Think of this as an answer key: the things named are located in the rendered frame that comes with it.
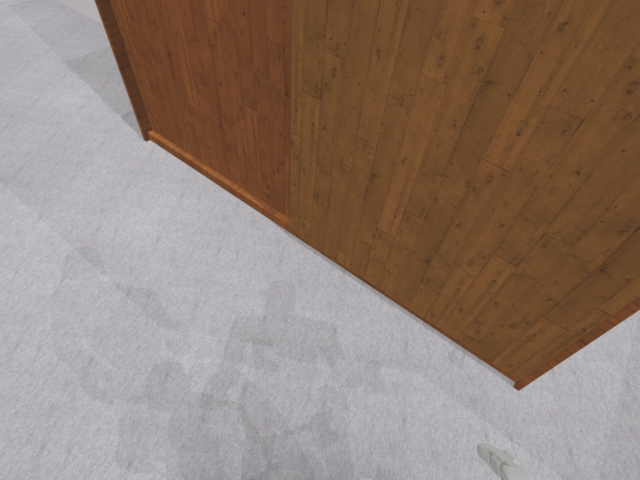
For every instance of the robot right hand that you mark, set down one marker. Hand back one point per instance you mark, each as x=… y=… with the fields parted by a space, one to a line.
x=502 y=463

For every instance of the wardrobe door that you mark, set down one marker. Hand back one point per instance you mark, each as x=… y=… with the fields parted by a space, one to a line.
x=215 y=80
x=476 y=160

